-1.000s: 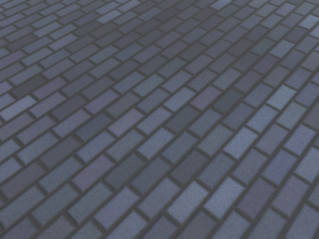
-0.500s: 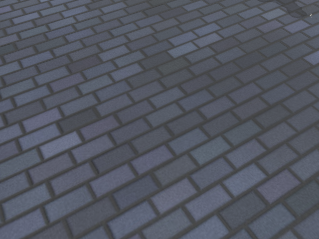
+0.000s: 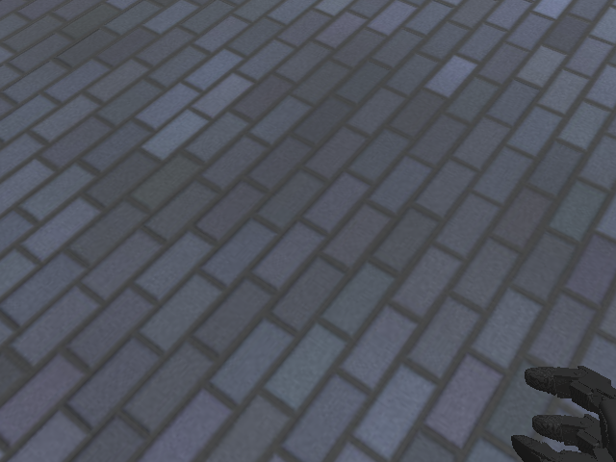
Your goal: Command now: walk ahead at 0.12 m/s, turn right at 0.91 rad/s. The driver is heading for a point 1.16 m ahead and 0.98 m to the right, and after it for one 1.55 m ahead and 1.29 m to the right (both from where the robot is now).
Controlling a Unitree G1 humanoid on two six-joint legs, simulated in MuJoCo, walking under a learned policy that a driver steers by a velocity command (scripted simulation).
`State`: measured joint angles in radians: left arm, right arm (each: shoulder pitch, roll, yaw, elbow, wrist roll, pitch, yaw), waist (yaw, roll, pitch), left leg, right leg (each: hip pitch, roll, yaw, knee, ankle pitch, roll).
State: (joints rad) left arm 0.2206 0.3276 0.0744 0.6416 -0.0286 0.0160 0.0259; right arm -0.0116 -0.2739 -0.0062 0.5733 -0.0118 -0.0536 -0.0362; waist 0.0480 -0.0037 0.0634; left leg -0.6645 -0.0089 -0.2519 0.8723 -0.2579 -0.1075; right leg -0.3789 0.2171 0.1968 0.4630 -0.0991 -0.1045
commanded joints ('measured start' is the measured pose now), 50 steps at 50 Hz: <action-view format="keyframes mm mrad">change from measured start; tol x32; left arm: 1 -33 151 52 -92 -14 22 30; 50 -107 87 13 -87 21 17 -3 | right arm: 1 66 -94 -36 -20 12 10 -3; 50 110 -70 -84 49 19 38 39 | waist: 1 -38 -91 -257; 6 -58 -166 -194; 9 37 322 -303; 29 -10 141 -182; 31 -38 -356 -121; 50 -53 -150 -147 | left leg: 1 177 -82 87 -136 115 -8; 9 669 449 -436 -534 474 364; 26 516 323 266 -553 260 292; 33 -150 23 187 338 -322 45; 50 346 8 232 -334 6 74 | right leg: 1 112 -198 236 -41 258 -61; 6 121 -171 350 71 20 -6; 8 -137 -10 120 457 -583 73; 13 -299 -185 -79 864 -317 196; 29 131 -238 -288 84 -134 71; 31 434 -535 257 -48 405 -131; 33 339 -541 323 -135 207 -231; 50 152 -374 197 24 242 -92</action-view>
